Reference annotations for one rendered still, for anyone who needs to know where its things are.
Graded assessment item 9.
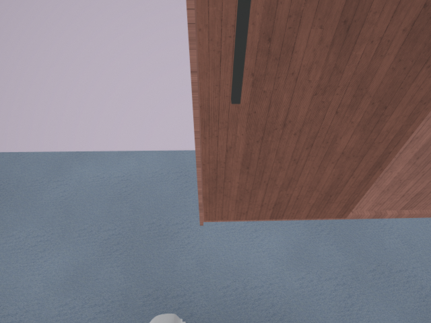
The wardrobe door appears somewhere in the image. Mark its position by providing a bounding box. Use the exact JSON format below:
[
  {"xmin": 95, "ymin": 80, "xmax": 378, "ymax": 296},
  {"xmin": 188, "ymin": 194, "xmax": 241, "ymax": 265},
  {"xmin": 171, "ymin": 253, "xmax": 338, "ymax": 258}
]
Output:
[
  {"xmin": 352, "ymin": 111, "xmax": 431, "ymax": 211},
  {"xmin": 196, "ymin": 0, "xmax": 431, "ymax": 221}
]

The handle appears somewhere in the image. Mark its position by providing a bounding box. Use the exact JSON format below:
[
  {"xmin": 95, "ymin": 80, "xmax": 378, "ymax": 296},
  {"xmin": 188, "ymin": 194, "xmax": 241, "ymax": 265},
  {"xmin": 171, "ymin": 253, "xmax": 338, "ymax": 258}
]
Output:
[{"xmin": 231, "ymin": 0, "xmax": 251, "ymax": 104}]

